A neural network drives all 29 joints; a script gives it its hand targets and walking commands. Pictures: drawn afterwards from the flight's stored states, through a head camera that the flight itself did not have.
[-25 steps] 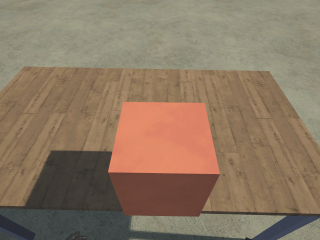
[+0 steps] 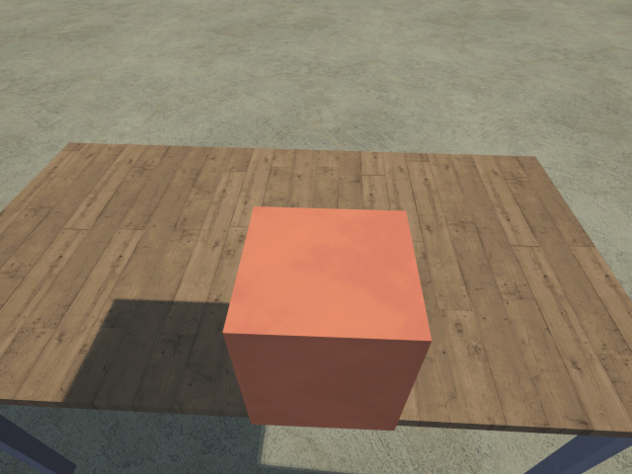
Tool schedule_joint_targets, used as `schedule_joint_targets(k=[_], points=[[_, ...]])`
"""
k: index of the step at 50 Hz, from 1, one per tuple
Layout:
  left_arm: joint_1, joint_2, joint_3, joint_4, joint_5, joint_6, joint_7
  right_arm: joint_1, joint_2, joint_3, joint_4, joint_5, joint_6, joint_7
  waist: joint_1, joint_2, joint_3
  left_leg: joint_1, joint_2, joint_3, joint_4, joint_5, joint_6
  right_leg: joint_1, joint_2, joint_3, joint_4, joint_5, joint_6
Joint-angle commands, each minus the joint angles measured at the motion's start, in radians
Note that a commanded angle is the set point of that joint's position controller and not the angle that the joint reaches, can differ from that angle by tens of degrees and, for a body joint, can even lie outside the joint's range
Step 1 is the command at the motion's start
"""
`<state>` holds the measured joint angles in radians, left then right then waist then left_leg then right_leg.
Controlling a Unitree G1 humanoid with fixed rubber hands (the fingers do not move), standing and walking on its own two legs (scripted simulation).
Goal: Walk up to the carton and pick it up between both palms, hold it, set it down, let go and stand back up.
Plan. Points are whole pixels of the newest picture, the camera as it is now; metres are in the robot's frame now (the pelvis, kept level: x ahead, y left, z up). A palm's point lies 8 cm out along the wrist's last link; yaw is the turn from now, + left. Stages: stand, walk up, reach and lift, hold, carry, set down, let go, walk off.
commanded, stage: stand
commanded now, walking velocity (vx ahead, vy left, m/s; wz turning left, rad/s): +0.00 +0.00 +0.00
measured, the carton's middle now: (325, 321) +0.34 -0.01 +0.01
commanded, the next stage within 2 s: none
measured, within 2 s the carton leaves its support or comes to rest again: neither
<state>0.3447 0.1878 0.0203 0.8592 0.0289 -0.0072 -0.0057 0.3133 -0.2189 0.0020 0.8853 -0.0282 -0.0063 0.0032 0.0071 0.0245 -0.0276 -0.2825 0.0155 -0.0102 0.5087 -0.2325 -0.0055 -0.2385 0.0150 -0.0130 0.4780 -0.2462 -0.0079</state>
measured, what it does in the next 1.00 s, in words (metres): stands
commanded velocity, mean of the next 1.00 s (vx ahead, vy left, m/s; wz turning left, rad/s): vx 0.00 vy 0.00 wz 0.00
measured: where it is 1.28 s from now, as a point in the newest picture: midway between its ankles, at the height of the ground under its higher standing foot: outside the picture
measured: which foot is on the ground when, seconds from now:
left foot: down 0.00-1.00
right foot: down 0.00-1.00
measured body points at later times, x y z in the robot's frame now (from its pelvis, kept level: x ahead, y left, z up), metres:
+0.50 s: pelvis +0.01 +0.00 +0.00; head +0.02 +0.00 +0.45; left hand +0.01 +0.23 -0.15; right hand +0.01 -0.22 -0.15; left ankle +0.02 +0.12 -0.74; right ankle +0.00 -0.12 -0.74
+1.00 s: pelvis +0.02 +0.00 +0.00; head +0.02 +0.00 +0.45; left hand -0.01 +0.20 -0.16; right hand +0.00 -0.22 -0.16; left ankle +0.02 +0.12 -0.74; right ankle +0.00 -0.12 -0.74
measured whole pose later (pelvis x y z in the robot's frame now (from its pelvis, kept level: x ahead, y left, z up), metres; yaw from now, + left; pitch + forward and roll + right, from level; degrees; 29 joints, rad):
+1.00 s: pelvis +0.02 +0.00 +0.00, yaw +0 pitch -2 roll +0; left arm 0.33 0.12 -0.01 1.15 0.01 -0.01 0.03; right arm 0.30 -0.13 0.01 1.16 -0.01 -0.01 -0.03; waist 0.00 0.00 0.03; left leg -0.18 0.01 -0.02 0.44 -0.23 -0.01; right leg -0.14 0.01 -0.01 0.42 -0.26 -0.01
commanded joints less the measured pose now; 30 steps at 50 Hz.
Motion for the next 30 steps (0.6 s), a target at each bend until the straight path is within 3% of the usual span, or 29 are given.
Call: schedule_joint_targets(k=[1, 2, 3, 4, 5, 6, 7, 8, 9, 10, 11, 12, 13, 14, 16, 17, 18, 19, 20, 21, 23, 24, 25, 26, 27, 28, 29, 30], points=[[0.031, 0.133, 0.036, -0.009, -0.001, -0.02, 0.009, 0.039, -0.094, -0.024, -0.018, -0.001, -0.02, -0.005, -0.011, -0.016, 0.036, 0.036, 0.067, -0.089, -0.113, 0.001, 0.055, -0.044, -0.095, 0.131, -0.148, -0.02, -0.043], [0.016, 0.132, 0.029, -0.014, 0.003, -0.019, 0.008, 0.022, -0.112, -0.026, -0.018, -0.002, -0.018, -0.014, -0.007, -0.031, 0.085, 0.01, 0.068, -0.098, -0.11, 0.034, 0.059, -0.047, -0.094, 0.124, -0.16, 0.026, -0.042], [-0.012, 0.12, 0.032, -0.009, 0.001, -0.016, 0.011, 0.052, -0.103, -0.029, -0.006, 0.0, -0.018, -0.013, -0.023, -0.04, 0.086, -0.03, 0.053, -0.093, -0.124, 0.01, 0.055, -0.039, -0.092, 0.118, -0.154, -0.001, -0.047], [0.009, 0.142, 0.028, -0.001, 0.003, -0.016, 0.012, 0.074, -0.12, -0.034, 0.024, 0.001, -0.011, -0.016, -0.02, -0.032, 0.117, -0.014, 0.047, -0.09, -0.134, -0.029, 0.053, -0.099, -0.096, 0.139, -0.185, -0.077, -0.045], [0.005, 0.116, 0.029, 0.0, -0.004, -0.012, 0.008, 0.065, -0.092, -0.025, 0.022, -0.002, -0.011, -0.016, -0.008, -0.053, 0.109, -0.028, 0.066, -0.108, -0.173, -0.079, 0.052, -0.056, -0.068, 0.106, -0.162, -0.09, -0.037], [0.019, 0.11, 0.03, 0.024, -0.009, -0.01, 0.008, 0.065, -0.108, -0.022, 0.031, 0.004, -0.016, -0.013, -0.018, -0.017, 0.089, -0.046, 0.06, -0.12, -0.173, -0.081, 0.056, -0.02, -0.087, 0.111, -0.149, -0.034, -0.036], [0.015, 0.095, 0.018, 0.043, -0.009, -0.009, 0.005, 0.08, -0.095, -0.025, 0.044, 0.013, -0.016, -0.01, -0.016, -0.084, 0.074, -0.004, 0.049, -0.109, -0.154, -0.065, 0.053, -0.05, -0.085, 0.122, -0.165, -0.098, -0.041], [0.058, 0.108, 0.03, 0.049, -0.014, -0.006, 0.006, 0.052, -0.094, -0.018, 0.055, 0.005, -0.016, -0.004, 0.012, -0.058, 0.048, 0.021, 0.054, -0.089, -0.147, -0.04, 0.045, -0.049, -0.071, 0.105, -0.162, -0.102, -0.029], [0.052, 0.097, 0.022, 0.054, -0.012, -0.009, 0.01, 0.068, -0.102, -0.024, 0.057, 0.002, -0.014, -0.009, 0.0, 0.027, 0.077, -0.012, 0.056, -0.1, -0.161, -0.055, 0.048, -0.051, -0.078, 0.113, -0.147, -0.066, -0.041], [0.051, 0.097, 0.029, 0.06, -0.001, -0.014, 0.007, 0.079, -0.074, -0.016, 0.078, 0.01, -0.013, -0.016, 0.005, 0.017, 0.091, -0.009, 0.05, -0.105, -0.153, -0.051, 0.045, -0.035, -0.076, 0.117, -0.144, -0.049, -0.035], [0.044, 0.115, 0.029, 0.073, 0.002, -0.017, 0.014, 0.098, -0.073, -0.014, 0.103, 0.0, -0.014, -0.02, -0.007, 0.049, 0.091, -0.022, 0.064, -0.111, -0.176, -0.041, 0.041, -0.011, -0.082, 0.1, -0.141, 0.002, -0.037], [0.061, 0.079, 0.015, 0.084, -0.004, -0.014, 0.015, 0.1, -0.111, -0.019, 0.087, 0.003, -0.021, -0.017, -0.002, 0.047, 0.05, -0.064, 0.069, -0.124, -0.195, -0.059, 0.046, 0.043, -0.07, 0.083, -0.105, 0.043, -0.033], [0.068, 0.092, 0.012, 0.095, -0.006, -0.013, 0.013, 0.098, -0.079, -0.016, 0.097, 0.011, -0.02, -0.015, -0.003, -0.003, 0.087, -0.048, 0.059, -0.116, -0.189, -0.067, 0.049, -0.01, -0.07, 0.083, -0.126, 0.023, -0.032], [0.041, 0.089, 0.013, 0.103, -0.012, -0.014, 0.01, 0.081, -0.074, -0.009, 0.109, 0.01, -0.025, -0.015, -0.002, -0.017, 0.067, -0.049, 0.075, -0.13, -0.195, -0.064, 0.056, 0.024, -0.071, 0.081, -0.123, 0.019, -0.039], [0.029, 0.131, 0.022, 0.11, -0.006, -0.022, 0.012, 0.047, -0.106, -0.019, 0.112, 0.007, -0.027, -0.024, 0.014, 0.042, 0.037, 0.012, 0.066, -0.111, -0.151, 0.089, 0.054, 0.025, -0.09, 0.093, -0.132, 0.083, -0.039], [0.057, 0.103, 0.014, 0.125, -0.007, -0.022, 0.016, 0.091, -0.082, -0.011, 0.122, 0.011, -0.029, -0.021, 0.002, 0.018, -0.001, 0.033, 0.059, -0.093, -0.135, 0.078, 0.047, 0.054, -0.091, 0.091, -0.128, 0.114, -0.03], [0.023, 0.13, 0.013, 0.13, -0.015, -0.026, 0.019, 0.112, -0.063, -0.009, 0.14, 0.012, -0.029, -0.022, -0.024, -0.048, 0.069, 0.029, 0.057, -0.093, -0.14, 0.11, 0.05, -0.006, -0.094, 0.102, -0.139, 0.085, -0.038], [0.024, 0.063, 0.004, 0.145, -0.019, -0.023, 0.022, 0.101, -0.07, -0.012, 0.154, 0.004, -0.031, -0.021, -0.017, -0.007, 0.069, 0.047, 0.063, -0.089, -0.131, 0.122, 0.052, 0.013, -0.089, 0.101, -0.132, 0.105, -0.035], [0.078, 0.084, 0.006, 0.159, -0.018, -0.025, 0.021, 0.092, -0.077, -0.018, 0.153, 0.006, -0.021, -0.027, -0.001, -0.03, 0.057, 0.058, 0.064, -0.088, -0.127, 0.115, 0.056, 0.003, -0.095, 0.106, -0.141, 0.085, -0.039], [0.061, 0.065, 0.001, 0.167, -0.018, -0.021, 0.025, 0.107, -0.044, -0.01, 0.169, 0.002, -0.018, -0.027, -0.013, 0.04, 0.085, 0.034, 0.06, -0.087, -0.126, 0.075, 0.052, 0.002, -0.088, 0.103, -0.142, 0.073, -0.04], [0.027, 0.088, 0.005, 0.175, -0.009, -0.017, 0.027, 0.112, -0.015, 0.001, 0.178, 0.013, -0.019, -0.023, -0.018, -0.056, 0.053, 0.016, 0.061, -0.097, -0.133, 0.084, 0.053, 0.058, -0.087, 0.093, -0.12, 0.077, -0.044], [0.048, 0.045, 0.002, 0.179, -0.012, -0.012, 0.026, 0.09, -0.038, 0.001, 0.163, 0.01, -0.016, -0.025, -0.004, -0.051, 0.08, -0.022, 0.065, -0.104, -0.145, 0.076, 0.057, 0.072, -0.077, 0.07, -0.107, 0.099, -0.028], [0.055, 0.033, -0.015, 0.177, -0.017, -0.011, 0.023, 0.074, -0.072, -0.019, 0.184, 0.011, -0.012, -0.029, 0.002, -0.017, 0.132, -0.015, 0.055, -0.083, -0.139, 0.077, 0.052, 0.002, -0.09, 0.097, -0.134, 0.109, -0.031], [0.052, 0.082, 0.005, 0.187, -0.01, -0.013, 0.024, 0.061, -0.062, -0.01, 0.181, 0.011, -0.013, -0.031, -0.002, -0.005, 0.126, -0.005, 0.057, -0.093, -0.16, 0.069, 0.05, 0.013, -0.086, 0.083, -0.12, 0.097, -0.03], [0.084, 0.079, 0.006, 0.207, -0.016, -0.008, 0.034, 0.089, -0.07, -0.009, 0.181, 0.004, -0.018, -0.038, -0.003, -0.054, 0.062, 0.07, 0.065, -0.09, -0.144, 0.11, 0.046, 0.035, -0.087, 0.09, -0.123, 0.098, -0.029], [0.099, 0.078, -0.001, 0.22, -0.024, -0.014, 0.034, 0.109, -0.052, -0.01, 0.195, 0.017, -0.019, -0.033, -0.003, -0.028, 0.053, 0.076, 0.057, -0.084, -0.129, 0.147, 0.043, 0.04, -0.085, 0.1, -0.116, 0.151, -0.029], [0.037, 0.118, 0.011, 0.206, -0.014, -0.021, 0.034, 0.103, -0.074, -0.018, 0.207, 0.011, -0.021, -0.032, -0.024, -0.04, 0.069, 0.053, 0.06, -0.086, -0.142, 0.127, 0.045, 0.041, -0.102, 0.098, -0.125, 0.124, -0.045], [0.047, 0.094, 0.011, 0.212, -0.016, -0.019, 0.034, 0.071, -0.008, 0.003, 0.207, 0.01, -0.021, -0.033, -0.008, 0.0, 0.064, 0.064, 0.064, -0.08, -0.144, 0.122, 0.051, 0.047, -0.092, 0.09, -0.12, 0.126, -0.035]])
